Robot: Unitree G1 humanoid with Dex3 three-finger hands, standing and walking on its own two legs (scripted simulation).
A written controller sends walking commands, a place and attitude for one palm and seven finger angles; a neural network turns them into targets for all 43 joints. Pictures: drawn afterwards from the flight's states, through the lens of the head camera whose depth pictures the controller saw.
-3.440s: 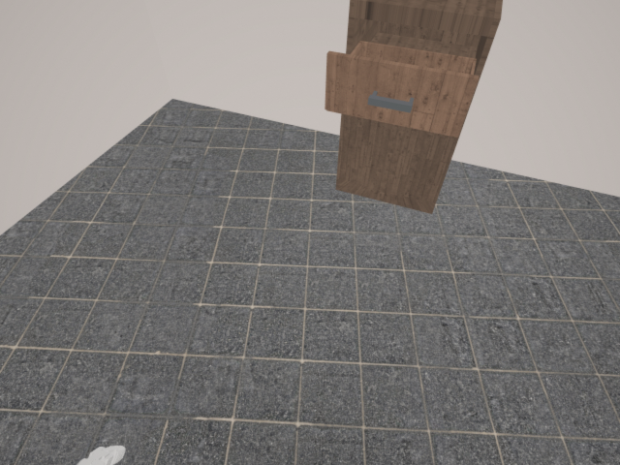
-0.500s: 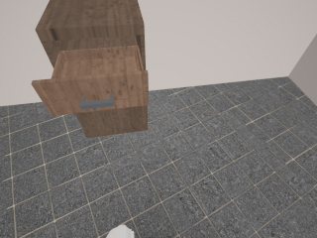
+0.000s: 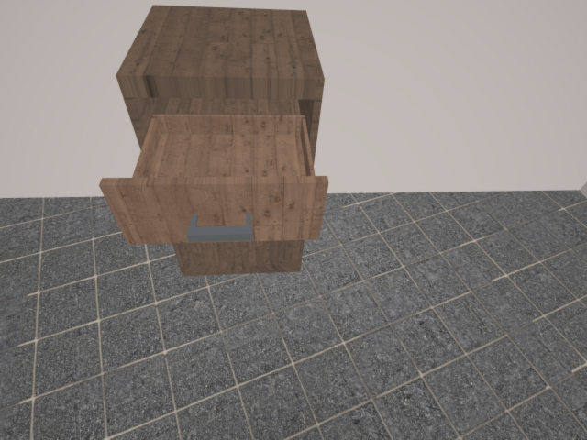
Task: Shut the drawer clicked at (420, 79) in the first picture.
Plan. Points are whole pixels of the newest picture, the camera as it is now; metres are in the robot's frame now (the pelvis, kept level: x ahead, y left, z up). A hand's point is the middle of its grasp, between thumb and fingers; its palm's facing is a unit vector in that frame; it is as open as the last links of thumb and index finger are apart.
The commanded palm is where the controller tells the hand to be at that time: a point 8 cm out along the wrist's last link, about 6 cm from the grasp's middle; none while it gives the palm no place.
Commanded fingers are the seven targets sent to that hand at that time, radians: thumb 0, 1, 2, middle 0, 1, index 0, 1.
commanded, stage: take the last steps up to it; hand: left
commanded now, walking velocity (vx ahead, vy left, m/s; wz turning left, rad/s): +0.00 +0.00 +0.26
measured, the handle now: (221, 226) +0.52 +0.17 -0.08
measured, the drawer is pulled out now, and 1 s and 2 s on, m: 0.30 0.30 0.30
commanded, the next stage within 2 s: come to a stop and stand still in 0.94 s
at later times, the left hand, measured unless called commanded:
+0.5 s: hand out of the picture -0.04 +0.14 -0.18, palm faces +0.21 -0.97 -0.15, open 7.4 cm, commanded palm none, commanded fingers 0.00 0.90 0.90 -0.20 -0.30 -0.20 -0.30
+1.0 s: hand (203, 370) +0.26 +0.16 -0.17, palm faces +0.09 -0.97 -0.24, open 7.3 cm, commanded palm none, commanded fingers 0.00 0.90 0.90 -0.20 -0.30 -0.20 -0.30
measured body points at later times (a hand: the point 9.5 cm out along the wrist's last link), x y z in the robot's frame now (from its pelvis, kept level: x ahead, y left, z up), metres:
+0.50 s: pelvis +0.04 -0.01 +0.00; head +0.05 +0.00 +0.45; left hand -0.05 +0.19 -0.16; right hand +0.10 -0.25 -0.15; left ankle +0.05 +0.11 -0.73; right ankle +0.01 -0.14 -0.74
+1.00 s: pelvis +0.19 -0.03 -0.02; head +0.21 -0.05 +0.43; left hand +0.26 +0.21 -0.15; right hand +0.13 -0.24 -0.19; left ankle +0.07 +0.10 -0.70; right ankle +0.26 -0.13 -0.74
